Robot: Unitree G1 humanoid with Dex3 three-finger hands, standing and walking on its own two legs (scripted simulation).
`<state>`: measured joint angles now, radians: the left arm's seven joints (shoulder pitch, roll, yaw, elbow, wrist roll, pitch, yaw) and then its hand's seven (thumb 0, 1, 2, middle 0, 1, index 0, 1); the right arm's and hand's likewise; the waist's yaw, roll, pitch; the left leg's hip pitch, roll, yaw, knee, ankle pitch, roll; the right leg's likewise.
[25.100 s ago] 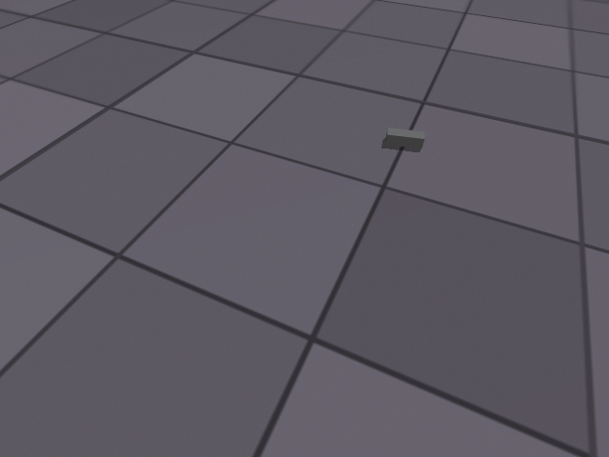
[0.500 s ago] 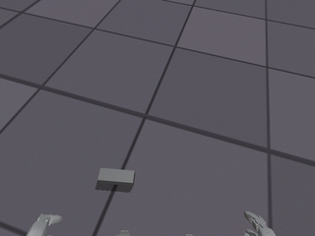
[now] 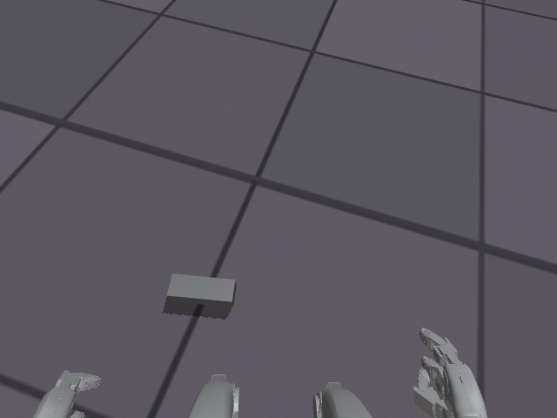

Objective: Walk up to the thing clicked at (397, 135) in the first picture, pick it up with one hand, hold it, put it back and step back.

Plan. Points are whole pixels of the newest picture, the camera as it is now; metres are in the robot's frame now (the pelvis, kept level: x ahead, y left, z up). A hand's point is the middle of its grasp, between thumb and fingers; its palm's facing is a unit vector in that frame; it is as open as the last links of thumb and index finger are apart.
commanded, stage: rise first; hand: left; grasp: from above
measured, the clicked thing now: (203, 290) +0.51 +0.22 -0.65
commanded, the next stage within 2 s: none
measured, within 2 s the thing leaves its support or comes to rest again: neither
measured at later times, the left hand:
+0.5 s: hand (137, 345) +0.28 +0.29 -0.32, palm faces -0.48 -0.41 -0.78, open 14.2 cm
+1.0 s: hand (158, 307) +0.39 +0.29 -0.43, palm faces -0.47 -0.08 -0.88, open 14.2 cm
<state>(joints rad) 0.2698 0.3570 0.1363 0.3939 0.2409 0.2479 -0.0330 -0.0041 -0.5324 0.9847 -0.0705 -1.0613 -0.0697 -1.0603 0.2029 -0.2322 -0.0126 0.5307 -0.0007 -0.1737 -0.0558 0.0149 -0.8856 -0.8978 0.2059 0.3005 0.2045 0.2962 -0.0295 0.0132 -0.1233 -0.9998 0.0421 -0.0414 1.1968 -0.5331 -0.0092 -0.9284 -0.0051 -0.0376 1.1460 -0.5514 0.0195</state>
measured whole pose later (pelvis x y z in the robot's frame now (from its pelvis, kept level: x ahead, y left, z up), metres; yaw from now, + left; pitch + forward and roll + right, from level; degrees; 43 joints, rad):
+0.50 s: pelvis -0.06 -0.01 -0.19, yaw -2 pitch +34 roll -3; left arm -0.42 0.57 0.15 0.86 0.75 -0.17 0.04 0.00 -0.58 1.03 -0.09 -1.07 -0.08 -1.08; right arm 0.09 -0.29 -0.05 0.68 -0.02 -0.15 0.04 0.01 -0.93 -0.91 0.20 0.30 0.20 0.30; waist -0.03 0.02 -0.16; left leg -1.84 0.04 -0.07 1.90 -0.66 -0.02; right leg -1.78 0.00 -0.03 1.88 -0.70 0.01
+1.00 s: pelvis -0.09 +0.01 -0.30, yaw -7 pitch +34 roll -8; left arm -0.89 0.85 0.17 1.28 1.19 -0.38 0.18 0.00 -0.53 1.05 -0.05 -1.00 -0.05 -1.01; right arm 0.18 -0.27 0.03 0.73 -0.11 0.00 0.09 0.01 -0.87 -0.90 0.20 0.30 0.20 0.30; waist -0.18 -0.02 -0.06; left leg -2.21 0.04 -0.13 2.25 -0.64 0.00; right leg -2.10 0.02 -0.07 2.18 -0.68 0.04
